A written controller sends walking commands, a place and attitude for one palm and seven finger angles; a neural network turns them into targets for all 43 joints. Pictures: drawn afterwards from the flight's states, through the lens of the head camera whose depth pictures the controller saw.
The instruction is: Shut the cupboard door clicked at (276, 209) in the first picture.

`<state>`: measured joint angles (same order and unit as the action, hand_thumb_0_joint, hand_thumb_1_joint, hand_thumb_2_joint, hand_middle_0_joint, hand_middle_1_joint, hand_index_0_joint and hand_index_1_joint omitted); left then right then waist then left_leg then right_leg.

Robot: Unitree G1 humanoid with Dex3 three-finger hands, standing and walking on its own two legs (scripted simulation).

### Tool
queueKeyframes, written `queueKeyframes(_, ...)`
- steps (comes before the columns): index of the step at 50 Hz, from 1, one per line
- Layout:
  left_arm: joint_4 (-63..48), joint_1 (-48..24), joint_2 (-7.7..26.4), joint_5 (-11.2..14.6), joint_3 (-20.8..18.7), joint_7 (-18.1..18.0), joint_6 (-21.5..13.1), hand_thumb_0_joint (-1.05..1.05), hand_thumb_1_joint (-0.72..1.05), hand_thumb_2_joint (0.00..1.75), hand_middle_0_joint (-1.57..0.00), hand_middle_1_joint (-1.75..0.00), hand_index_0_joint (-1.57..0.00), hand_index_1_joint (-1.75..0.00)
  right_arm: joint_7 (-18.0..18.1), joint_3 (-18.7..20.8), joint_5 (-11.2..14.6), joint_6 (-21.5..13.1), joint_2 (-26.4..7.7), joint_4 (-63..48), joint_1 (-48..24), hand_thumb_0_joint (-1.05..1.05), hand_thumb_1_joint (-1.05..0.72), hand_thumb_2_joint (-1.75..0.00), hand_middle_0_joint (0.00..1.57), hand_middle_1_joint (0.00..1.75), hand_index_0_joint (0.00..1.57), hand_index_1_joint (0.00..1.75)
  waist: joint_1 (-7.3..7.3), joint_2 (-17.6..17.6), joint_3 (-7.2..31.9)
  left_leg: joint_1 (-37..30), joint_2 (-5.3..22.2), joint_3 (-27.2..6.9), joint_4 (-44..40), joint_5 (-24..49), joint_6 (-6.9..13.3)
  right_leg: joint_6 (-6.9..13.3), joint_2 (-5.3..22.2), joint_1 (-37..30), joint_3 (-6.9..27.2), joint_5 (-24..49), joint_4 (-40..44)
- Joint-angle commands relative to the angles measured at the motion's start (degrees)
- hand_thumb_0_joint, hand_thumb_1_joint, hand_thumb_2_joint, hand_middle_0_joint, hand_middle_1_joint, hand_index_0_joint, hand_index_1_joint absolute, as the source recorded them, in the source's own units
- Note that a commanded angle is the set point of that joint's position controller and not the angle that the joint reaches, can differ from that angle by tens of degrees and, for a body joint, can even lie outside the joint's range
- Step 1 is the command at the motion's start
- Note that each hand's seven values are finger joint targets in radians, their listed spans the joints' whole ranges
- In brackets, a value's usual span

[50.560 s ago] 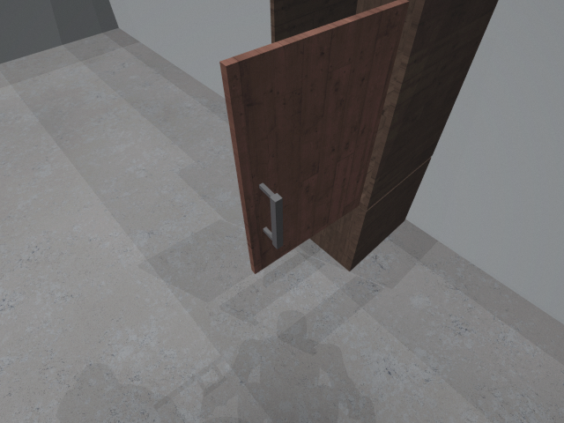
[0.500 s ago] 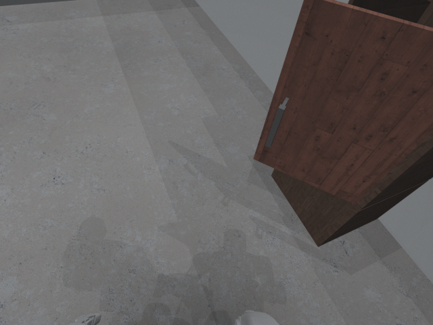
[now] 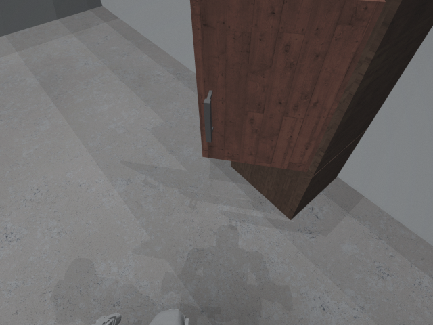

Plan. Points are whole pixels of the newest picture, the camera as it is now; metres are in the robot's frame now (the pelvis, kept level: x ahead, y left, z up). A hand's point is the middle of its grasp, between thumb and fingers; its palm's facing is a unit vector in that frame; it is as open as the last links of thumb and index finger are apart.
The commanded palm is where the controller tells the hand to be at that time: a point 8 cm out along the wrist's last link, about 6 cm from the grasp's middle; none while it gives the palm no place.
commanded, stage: turn to face it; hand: left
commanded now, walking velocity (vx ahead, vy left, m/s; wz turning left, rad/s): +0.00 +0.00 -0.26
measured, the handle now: (209, 117) +0.70 +0.05 -0.10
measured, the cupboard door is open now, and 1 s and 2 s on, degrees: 39 39 39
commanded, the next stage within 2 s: take the last steps up to it in 0.12 s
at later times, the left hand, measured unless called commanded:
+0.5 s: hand out of the picture +0.11 +0.18 -0.16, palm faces -0.12 -0.96 -0.24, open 7.4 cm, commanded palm none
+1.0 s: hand (159, 282) +0.23 +0.15 -0.18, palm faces -0.14 -0.98 -0.16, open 7.4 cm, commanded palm none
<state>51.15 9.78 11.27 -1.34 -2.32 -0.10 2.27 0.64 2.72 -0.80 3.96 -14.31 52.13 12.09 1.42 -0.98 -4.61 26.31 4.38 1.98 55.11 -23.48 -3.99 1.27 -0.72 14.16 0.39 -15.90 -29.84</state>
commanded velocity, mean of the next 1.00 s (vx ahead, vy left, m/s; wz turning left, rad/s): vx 0.18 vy -0.04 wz -0.11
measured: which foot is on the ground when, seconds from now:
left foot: up 0.00-0.08, down 0.10-0.44, up 0.46-0.78, down 0.80-1.00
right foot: down 0.00-0.12, up 0.14-0.42, down 0.44-0.82, up 0.84-1.00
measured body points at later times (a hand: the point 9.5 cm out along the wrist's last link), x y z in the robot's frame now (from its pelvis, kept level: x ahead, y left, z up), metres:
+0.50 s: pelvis +0.03 -0.01 -0.01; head +0.04 -0.03 +0.44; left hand +0.11 +0.23 -0.14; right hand +0.01 -0.26 -0.17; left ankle +0.03 +0.12 -0.71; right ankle -0.03 -0.10 -0.74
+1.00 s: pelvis +0.18 -0.02 +0.00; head +0.21 -0.02 +0.45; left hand +0.24 +0.20 -0.16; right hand +0.17 -0.26 -0.15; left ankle +0.23 +0.06 -0.74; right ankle +0.12 -0.14 -0.67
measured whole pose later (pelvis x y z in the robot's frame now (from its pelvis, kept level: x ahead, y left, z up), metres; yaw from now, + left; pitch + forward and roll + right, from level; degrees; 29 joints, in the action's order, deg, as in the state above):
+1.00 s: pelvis +0.18 -0.02 +0.00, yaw -10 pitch -1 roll +0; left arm 60.5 14.1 9.8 -1.1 -2.7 0.4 -0.1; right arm 1.3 0.9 -1.9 -1.5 -9.2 57.9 14.2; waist 0.3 1.2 -4.6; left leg 16.0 1.9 8.0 28.5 -11.9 2.5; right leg 2.0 2.4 23.1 -2.3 -24.5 -58.6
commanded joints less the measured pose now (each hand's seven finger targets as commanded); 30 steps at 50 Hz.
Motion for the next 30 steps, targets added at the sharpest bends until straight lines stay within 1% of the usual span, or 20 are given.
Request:
queueKeyframes(1, -3.18, 0.00, 12.28, -0.42, -3.91, -0.77, -1.01, 0.00, 0.90, 0.90, -0.20, -0.30, -0.20, -0.30, 0.64, 0.59, 0.10, -2.33, -2.41, -3.34, 1.17, 0.00, -0.90, -0.90, 0.20, 0.30, 0.20, 0.30, -1.24, 8.97, 6.14, -5.09, -1.81, 0.87, -13.29, 1.18, 0.57, 9.10, 13.01, -2.18, 13.91, 20.95, 7.25)
queueKeyframes(3, -2.91, -1.54, 11.22, 0.16, -3.72, -0.76, -0.73, 0.00, 0.90, 0.90, -0.20, -0.30, -0.20, -0.30, 0.92, 0.48, 0.16, -3.10, -2.65, -1.71, 5.78, 0.00, -0.90, -0.90, 0.20, 0.30, 0.20, 0.30, 1.07, 7.78, 6.70, -14.01, -2.06, 0.67, -26.09, 10.49, 1.05, 5.94, 10.81, 1.96, 13.01, 17.61, 3.65)
queueKeyframes(4, -3.19, -0.94, 8.84, 0.55, -3.30, -0.65, -0.41, 0.00, 0.90, 0.90, -0.20, -0.30, -0.20, -0.30, 1.09, 0.77, -0.05, -3.76, -5.03, -0.96, 7.27, 0.00, -0.90, -0.90, 0.20, 0.30, 0.20, 0.30, 1.24, 1.30, 7.29, -19.94, 2.12, -3.81, -33.14, 13.23, 2.44, 3.14, 6.70, 7.37, 10.18, 10.39, -0.62)
queueKeyframes(5, -3.55, 1.70, 5.40, 0.96, -2.71, -0.29, -0.10, 0.00, 0.90, 0.90, -0.20, -0.30, -0.20, -0.30, 1.31, 1.59, -0.81, -4.15, -10.31, -1.30, 7.63, 0.00, -0.90, -0.90, 0.20, 0.30, 0.20, 0.30, 0.63, -14.75, 7.45, -22.71, 14.00, -17.19, -36.86, 18.83, 7.17, -0.29, -0.79, 14.02, 3.54, -6.01, -10.06)
queueKeyframes(6, -3.88, 0.83, 5.92, 0.79, -2.58, -0.17, 0.05, 0.00, 0.90, 0.90, -0.20, -0.30, -0.20, -0.30, 1.69, 1.88, -1.10, -3.72, -11.72, -1.99, 7.08, 0.00, -0.90, -0.90, 0.20, 0.30, 0.20, 0.30, 1.04, -17.56, 6.01, -18.50, 20.43, -22.06, -39.83, 20.55, 12.60, -1.47, -1.73, 14.37, 1.07, -18.01, -21.15)
queueKeyframes(7, -4.10, 0.49, 6.75, 0.47, -2.66, 0.09, -0.02, 0.00, 0.90, 0.90, -0.20, -0.30, -0.20, -0.30, 1.67, 1.30, -1.19, -3.60, -10.98, -2.93, 5.40, 0.00, -0.90, -0.90, 0.20, 0.30, 0.20, 0.30, 0.22, -11.24, 4.36, -12.34, 20.31, -20.19, -40.03, 16.20, 14.38, -1.30, 0.48, 11.22, 3.17, -16.56, -26.33)
queueKeyframes(8, -3.06, 0.17, 6.80, -0.02, -3.19, 0.29, 0.49, 0.00, 0.90, 0.90, -0.20, -0.30, -0.20, -0.30, 1.93, 0.88, -1.35, -3.98, -9.03, -2.66, 3.62, 0.00, -0.90, -0.90, 0.20, 0.30, 0.20, 0.30, -0.45, -14.37, 3.62, -11.48, 17.53, -18.36, -41.53, 17.02, 13.42, -1.93, 0.42, 12.95, 3.18, -14.73, -30.09)
queueKeyframes(10, -1.97, 0.44, 6.77, 0.03, -3.51, 0.88, 0.77, 0.00, 0.90, 0.90, -0.20, -0.30, -0.20, -0.30, 2.13, 0.32, -1.35, -3.85, -7.35, -3.16, 0.92, 0.00, -0.90, -0.90, 0.20, 0.30, 0.20, 0.30, -1.64, -11.60, 1.73, -10.09, 14.28, -11.50, -40.05, 19.05, 12.38, -2.24, 1.30, 12.64, 2.40, -11.79, -32.03)
queueKeyframes(11, -1.48, 1.05, 5.76, 0.10, -3.20, 0.99, 0.72, 0.00, 0.90, 0.90, -0.20, -0.30, -0.20, -0.30, 2.15, 0.21, -1.38, -3.83, -6.90, -2.77, 0.17, 0.00, -0.90, -0.90, 0.20, 0.30, 0.20, 0.30, -1.99, -10.68, 2.51, -11.79, 12.73, -8.74, -38.87, 21.43, 12.13, -2.46, 1.32, 12.21, 1.48, -11.09, -29.16)
queueKeyframes(13, -1.06, 0.76, 4.33, 0.17, -2.51, 1.43, 0.27, 0.00, 0.90, 0.90, -0.20, -0.30, -0.20, -0.30, 2.03, 0.58, -1.58, -3.93, -7.41, -1.92, 2.46, 0.00, -0.90, -0.90, 0.20, 0.30, 0.20, 0.30, -0.68, -9.02, 5.84, -17.30, 12.13, -6.53, -37.85, 19.74, 11.55, -2.54, 0.89, 11.16, -1.49, -10.86, -22.74)
queueKeyframes(17, -0.82, -0.87, 3.82, -0.05, -1.80, 2.20, -0.71, 0.00, 0.90, 0.90, -0.20, -0.30, -0.20, -0.30, 1.38, 1.69, -1.51, -3.88, -8.74, 0.65, 5.99, 0.00, -0.90, -0.90, 0.20, 0.30, 0.20, 0.30, 1.57, -9.23, 6.68, -19.81, 13.63, -8.07, -38.18, 4.72, 11.81, -1.55, 0.15, 7.80, -4.52, -11.22, -10.14)
queueKeyframes(18, -0.26, 0.07, 3.46, -0.11, -1.93, 2.41, -0.88, 0.00, 0.90, 0.90, -0.20, -0.30, -0.20, -0.30, 1.27, 2.01, -1.49, -3.82, -9.18, 1.02, 5.59, 0.00, -0.90, -0.90, 0.20, 0.30, 0.20, 0.30, 0.91, -9.40, 6.38, -17.83, 13.54, -7.45, -37.47, 1.73, 11.34, -1.29, -0.20, 4.70, -5.19, -9.22, -5.83)
queueKeyframes(20, 2.20, 6.30, 4.60, -0.24, -2.40, 2.49, -1.55, 0.00, 0.90, 0.90, -0.20, -0.30, -0.20, -0.30, 1.00, 1.99, -0.95, -3.82, -8.35, 1.40, 3.65, 0.00, -0.90, -0.90, 0.20, 0.30, 0.20, 0.30, -2.19, -3.43, 6.91, -11.23, 10.01, -2.57, -31.02, -2.51, 8.31, -0.59, -0.81, -7.03, -5.27, -1.31, 7.14)
queueKeyframes(21, 3.69, 10.21, 7.53, -0.52, -3.05, 1.95, -2.29, 0.00, 0.90, 0.90, -0.20, -0.30, -0.20, -0.30, 0.73, 1.46, -0.39, -4.04, -5.48, 0.81, 2.88, 0.00, -0.90, -0.90, 0.20, 0.30, 0.20, 0.30, -4.03, 5.14, 6.83, -1.88, 5.12, 2.89, -21.43, -5.63, 5.65, 1.87, 5.71, -15.70, 3.79, -6.35, 13.42)
queueKeyframes(22, 5.32, 14.08, 12.58, -0.63, -3.90, 1.00, -2.91, 0.00, 0.90, 0.90, -0.20, -0.30, -0.20, -0.30, 0.12, 0.14, -0.15, -4.46, -1.14, -1.77, -1.00, 0.00, -0.90, -0.90, 0.20, 0.30, 0.20, 0.30, -6.39, 19.99, 4.17, 12.00, -2.02, 7.84, -8.01, -11.65, 2.67, 8.18, 17.69, -20.52, 22.89, -9.97, 19.65)
queueKeyframes(23, 5.62, 15.53, 13.04, -0.09, -3.78, 0.33, -2.84, 0.00, 0.90, 0.90, -0.20, -0.30, -0.20, -0.30, -0.16, 0.46, -0.81, -4.17, -3.67, -3.23, -5.01, 0.00, -0.90, -0.90, 0.20, 0.30, 0.20, 0.30, -7.35, 14.83, 0.41, 15.15, -0.77, 2.07, 1.15, -12.00, 3.13, 12.45, 22.10, -15.36, 26.18, -12.11, 21.43)
queueKeyframes(24, 5.11, 13.04, 11.62, -0.08, -3.37, 0.12, -3.06, 0.00, 0.90, 0.90, -0.20, -0.30, -0.20, -0.30, -0.58, 0.80, -0.80, -4.26, -3.41, -2.92, -4.77, 0.00, -0.90, -0.90, 0.20, 0.30, 0.20, 0.30, -5.43, 10.13, -1.13, 16.21, 0.27, -0.04, 4.68, -7.41, 3.35, 13.14, 20.38, -13.44, 23.08, -14.51, 21.40)
queueKeyframes(25, 5.54, 10.83, 9.12, -0.11, -3.12, -0.24, -3.54, 0.00, 0.90, 0.90, -0.20, -0.30, -0.20, -0.30, -0.47, 0.93, -1.03, -4.25, -3.11, -1.53, -4.51, 0.00, -0.90, -0.90, 0.20, 0.30, 0.20, 0.30, -4.06, 13.30, -3.10, 17.05, 1.22, -0.77, 5.81, -3.76, 3.17, 12.32, 17.86, -12.68, 21.83, -9.16, 20.72)
queueKeyframes(28, 6.13, 9.76, 6.19, -0.05, -1.72, -0.47, -4.84, 0.00, 0.90, 0.90, -0.20, -0.30, -0.20, -0.30, -1.17, 0.56, -1.04, -4.43, -1.69, 0.24, -2.90, 0.00, -0.90, -0.90, 0.20, 0.30, 0.20, 0.30, -1.66, 7.97, -4.40, 12.22, 1.91, 0.83, 3.28, 2.11, 2.23, 10.77, 15.04, -9.37, 10.61, 10.85, 18.17)
queueKeyframes(30, 6.93, 10.13, 6.45, 0.02, -1.53, -0.54, -5.49, 0.00, 0.90, 0.90, -0.20, -0.30, -0.20, -0.30, -1.45, 0.16, -0.81, -4.34, -0.37, 0.69, -1.74, 0.00, -0.90, -0.90, 0.20, 0.30, 0.20, 0.30, -1.00, 7.23, -2.14, 9.52, 1.22, 2.33, -1.19, 4.80, 1.96, 10.16, 13.98, -10.74, 6.98, 18.68, 17.20)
